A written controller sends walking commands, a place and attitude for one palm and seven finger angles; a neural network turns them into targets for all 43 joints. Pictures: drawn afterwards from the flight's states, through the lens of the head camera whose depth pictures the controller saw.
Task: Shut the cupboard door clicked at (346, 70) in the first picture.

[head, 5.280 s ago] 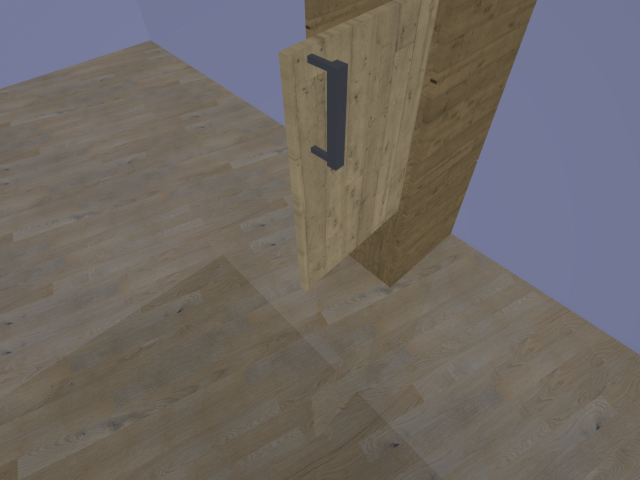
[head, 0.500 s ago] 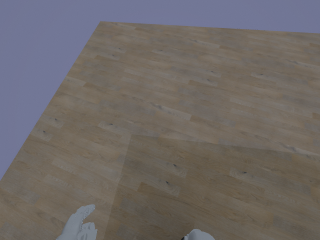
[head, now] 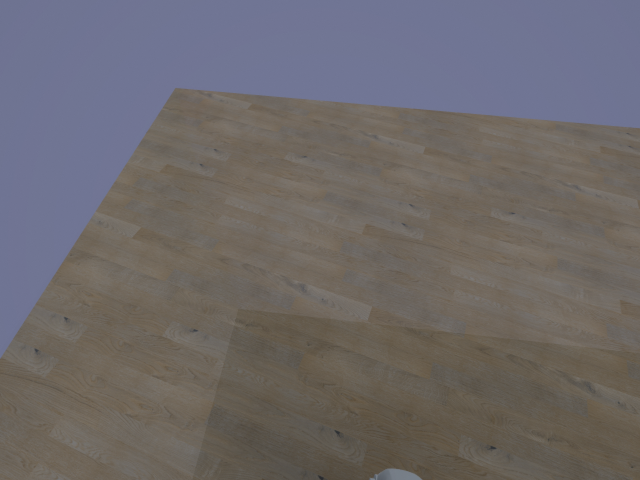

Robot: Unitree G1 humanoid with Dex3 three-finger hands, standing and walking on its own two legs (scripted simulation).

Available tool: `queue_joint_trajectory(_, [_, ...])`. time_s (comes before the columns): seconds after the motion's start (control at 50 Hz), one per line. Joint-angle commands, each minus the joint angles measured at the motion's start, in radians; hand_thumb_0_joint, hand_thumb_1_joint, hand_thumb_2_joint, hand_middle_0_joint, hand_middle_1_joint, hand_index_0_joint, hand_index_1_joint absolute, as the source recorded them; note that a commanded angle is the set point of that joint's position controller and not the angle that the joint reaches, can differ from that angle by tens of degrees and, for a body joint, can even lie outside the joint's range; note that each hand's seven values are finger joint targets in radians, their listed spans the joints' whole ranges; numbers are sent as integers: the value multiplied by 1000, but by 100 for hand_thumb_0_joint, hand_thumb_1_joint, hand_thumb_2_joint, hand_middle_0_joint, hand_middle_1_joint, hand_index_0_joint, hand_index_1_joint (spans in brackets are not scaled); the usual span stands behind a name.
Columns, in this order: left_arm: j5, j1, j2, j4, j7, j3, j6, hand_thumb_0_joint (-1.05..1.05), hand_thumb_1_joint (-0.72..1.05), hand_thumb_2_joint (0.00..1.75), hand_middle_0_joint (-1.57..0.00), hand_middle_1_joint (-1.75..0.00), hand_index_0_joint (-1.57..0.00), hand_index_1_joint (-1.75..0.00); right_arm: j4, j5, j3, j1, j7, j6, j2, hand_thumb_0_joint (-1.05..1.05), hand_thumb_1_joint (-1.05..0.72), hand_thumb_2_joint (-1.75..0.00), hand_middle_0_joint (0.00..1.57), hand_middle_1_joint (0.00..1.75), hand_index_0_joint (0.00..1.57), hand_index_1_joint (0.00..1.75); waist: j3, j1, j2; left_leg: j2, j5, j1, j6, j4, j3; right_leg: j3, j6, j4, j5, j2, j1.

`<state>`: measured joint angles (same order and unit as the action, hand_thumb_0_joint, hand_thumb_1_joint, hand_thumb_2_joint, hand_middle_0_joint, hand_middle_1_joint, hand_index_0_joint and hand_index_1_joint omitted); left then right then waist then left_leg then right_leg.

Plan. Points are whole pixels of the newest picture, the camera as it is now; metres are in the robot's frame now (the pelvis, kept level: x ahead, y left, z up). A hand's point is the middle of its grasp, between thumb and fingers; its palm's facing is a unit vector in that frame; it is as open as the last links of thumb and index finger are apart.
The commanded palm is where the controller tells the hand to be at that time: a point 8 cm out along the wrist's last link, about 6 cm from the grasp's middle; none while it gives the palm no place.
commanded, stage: walk to a spot facing it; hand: left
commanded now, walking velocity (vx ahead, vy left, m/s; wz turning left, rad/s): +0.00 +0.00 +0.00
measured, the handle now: out of the picture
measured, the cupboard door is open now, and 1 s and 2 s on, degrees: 93 93 93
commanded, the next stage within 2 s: none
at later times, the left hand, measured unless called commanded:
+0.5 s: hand (213, 425) +0.22 +0.18 -0.19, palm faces +0.26 -0.95 -0.19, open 7.3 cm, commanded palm none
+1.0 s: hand (248, 431) +0.21 +0.12 -0.15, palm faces +0.52 -0.81 -0.27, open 7.4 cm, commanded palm none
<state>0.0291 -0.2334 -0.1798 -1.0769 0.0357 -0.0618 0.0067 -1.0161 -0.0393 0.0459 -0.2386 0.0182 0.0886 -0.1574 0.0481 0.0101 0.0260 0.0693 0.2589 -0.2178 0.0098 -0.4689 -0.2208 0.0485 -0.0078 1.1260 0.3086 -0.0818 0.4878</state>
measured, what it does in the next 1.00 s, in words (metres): walks ahead, turning left: right foot, then left foot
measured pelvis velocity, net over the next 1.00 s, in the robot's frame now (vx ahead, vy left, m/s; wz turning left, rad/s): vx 0.25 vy -0.08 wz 0.58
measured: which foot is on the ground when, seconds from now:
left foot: down 0.00-0.16, up 0.18-0.44, down 0.46-0.78, up 0.80-1.00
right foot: up 0.00-0.14, down 0.16-0.46, up 0.48-0.78, down 0.80-1.00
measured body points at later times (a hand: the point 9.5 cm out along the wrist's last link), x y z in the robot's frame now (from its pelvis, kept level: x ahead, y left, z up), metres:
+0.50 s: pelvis +0.18 -0.02 -0.02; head +0.22 +0.01 +0.43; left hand +0.21 +0.23 -0.18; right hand +0.30 -0.25 -0.16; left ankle +0.20 +0.09 -0.74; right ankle +0.16 -0.15 -0.72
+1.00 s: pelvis +0.25 -0.08 +0.00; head +0.31 -0.08 +0.45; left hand +0.18 +0.16 -0.13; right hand +0.47 -0.25 -0.16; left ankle +0.16 +0.03 -0.66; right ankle +0.29 -0.17 -0.74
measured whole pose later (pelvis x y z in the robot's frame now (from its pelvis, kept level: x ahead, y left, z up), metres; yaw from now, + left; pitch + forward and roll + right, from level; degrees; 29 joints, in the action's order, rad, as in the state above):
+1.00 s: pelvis +0.25 -0.08 +0.00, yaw +33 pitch +1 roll +3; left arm 0.03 -0.21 -0.17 -0.90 -0.02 -0.03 0.00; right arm -0.93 -0.02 0.09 -0.12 -0.03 -0.09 -0.26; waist 0.10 -0.02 -0.01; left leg 0.03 0.44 -0.49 -0.08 -1.06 -0.06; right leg 0.20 -0.01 0.54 0.31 -0.13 0.23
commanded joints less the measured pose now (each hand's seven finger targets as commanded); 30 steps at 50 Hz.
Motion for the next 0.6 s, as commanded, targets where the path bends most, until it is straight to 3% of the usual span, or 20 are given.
queue_joint_trajectory(0.0, [-2,55,5,91,1,3,29,0,90,90,-20,-30,-20,-30,-28,4,24,-143,-6,-12,-139,0,-90,-90,20,30,20,30,12,-35,-145,236,-214,43,88,262,101,39,18,-330,-68,-32,-7])
queue_joint_trajectory(0.06, [0,37,-8,78,-6,4,35,0,90,90,-20,-30,-20,-30,-41,9,20,-141,-7,-32,-140,0,-90,-90,20,30,20,30,7,-22,-134,206,-239,-6,88,173,114,94,25,-485,-145,9,-162])
queue_joint_trajectory(0.08, [1,0,-19,66,-8,2,39,0,90,90,-20,-30,-20,-30,-44,11,17,-136,-7,-38,-142,0,-90,-90,20,30,20,30,-15,-2,-111,175,-239,-19,70,115,110,118,25,-545,-187,33,-243])
queue_joint_trajectory(0.1, [0,-61,-55,48,-14,-6,48,0,90,90,-20,-30,-20,-30,-47,17,16,-124,-9,-39,-134,0,-90,-90,20,30,20,30,-55,32,-68,137,-237,-41,40,26,102,101,22,-611,-239,27,-355])
queue_joint_trajectory(0.12, [3,-151,-127,22,-25,-22,60,0,90,90,-20,-30,-20,-30,-41,26,9,-120,-13,-39,-108,0,-90,-90,20,30,20,30,-108,76,41,74,-128,-178,0,-132,60,-28,-10,-623,-357,-95,-546])
queue_joint_trajectory(0.14, [2,-224,-230,5,-36,-44,63,0,90,90,-20,-30,-20,-30,-25,32,6,-159,-18,-46,-67,0,-90,-90,20,30,20,30,-166,86,237,-37,240,-316,-43,-378,12,-256,-109,-728,-444,-338,-662])
queue_joint_trajectory(0.16, [-10,-235,-261,16,-42,-42,57,0,90,90,-20,-30,-20,-30,-4,36,10,-121,-14,-64,-72,0,-90,-90,20,30,20,30,-166,104,233,-18,448,-328,-43,-592,110,-329,-179,-808,-398,-443,-587])
queue_joint_trajectory(0.18, [-10,-174,-217,26,-53,-39,58,0,90,90,-20,-30,-20,-30,9,34,13,-58,-11,-67,-65,0,-90,-90,20,30,20,30,-131,93,300,14,375,-399,-47,-713,164,-308,-182,-802,-530,-416,-545])
queue_joint_trajectory(0.2, [-10,-111,-176,45,-64,-31,45,0,90,90,-20,-30,-20,-30,15,36,18,-40,-9,-76,-78,0,-90,-90,20,30,20,30,-89,63,284,51,326,-409,-51,-746,191,-221,-174,-793,-535,-411,-490])
queue_joint_trajectory(0.22, [-8,-61,-140,67,-68,-23,42,0,90,90,-20,-30,-20,-30,7,34,14,-34,-12,-83,-66,0,-90,-90,20,30,20,30,-95,40,196,65,273,-374,-54,-718,198,-102,-142,-782,-550,-366,-440])
queue_joint_trajectory(0.26, [-4,-7,-126,93,-69,-19,44,0,90,90,-20,-30,-20,-30,4,31,8,-54,-23,-99,-35,0,-90,-90,20,30,20,30,-90,-1,164,63,243,-296,-61,-577,165,21,-105,-774,-556,-339,-354])
queue_joint_trajectory(0.34, [-1,40,-143,122,-65,-34,35,0,90,90,-20,-30,-20,-30,27,24,6,-61,-40,-111,-14,0,-90,-90,20,30,20,30,-56,-26,129,14,118,-206,-56,-320,73,142,-65,-721,-477,-302,-302])
queue_joint_trajectory(0.38, [-7,51,-157,136,-62,-38,27,0,90,90,-20,-30,-20,-30,47,19,11,-65,-45,-109,-45,0,-90,-90,20,30,20,30,-66,-37,108,-8,11,-130,-50,-168,44,178,-35,-636,-426,-283,-307])
queue_joint_trajectory(0.4, [-10,54,-156,140,-60,-36,21,0,90,90,-20,-30,-20,-30,53,17,20,-92,-48,-108,-76,0,-90,-90,20,30,20,30,-90,-55,61,-14,-73,-34,-43,-86,52,197,-9,-557,-367,-265,-265])
queue_joint_trajectory(0.42, [-15,48,-135,165,-56,-35,13,0,90,90,-20,-30,-20,-30,57,9,40,-152,-44,-99,-157,0,-90,-90,20,30,20,30,-145,-90,-127,80,-299,88,9,-3,201,221,41,-379,-206,-201,-165])
queue_joint_trajectory(0.44, [-27,70,-80,212,-52,-22,5,0,90,90,-20,-30,-20,-30,66,0,68,-208,-33,-93,-275,0,-90,-90,20,30,20,30,-171,-125,-410,351,-666,194,173,83,583,198,112,-105,363,-46,79])
queue_joint_trajectory(0.46, [-14,130,-101,247,-57,-15,-4,0,90,90,-20,-30,-20,-30,57,6,73,-230,-19,-98,-310,0,-90,-90,20,30,20,30,-206,-141,-271,414,-604,193,239,90,637,38,90,57,405,-20,103])
queue_joint_trajectory(0.48, [-11,161,-76,246,-59,-18,-5,0,90,90,-20,-30,-20,-30,67,7,75,-189,-7,-91,-303,0,-90,-90,20,30,20,30,-211,-118,-290,367,-574,197,220,81,627,-12,88,139,324,-21,183])
queue_joint_trajectory(0.54, [-12,133,-89,212,-50,-20,-10,0,90,90,-20,-30,-20,-30,117,9,55,-46,3,-81,-232,0,-90,-90,20,30,20,30,-143,-58,-184,258,-617,112,152,59,434,-48,105,98,144,-35,149])
queue_joint_trajectory(0.58, [-17,112,-86,208,-48,-19,-19,0,90,90,-20,-30,-20,-30,129,8,56,-10,2,-82,-245,0,-90,-90,20,30,20,30,-141,-42,-160,228,-613,95,142,54,376,-37,106,-30,145,-18,83])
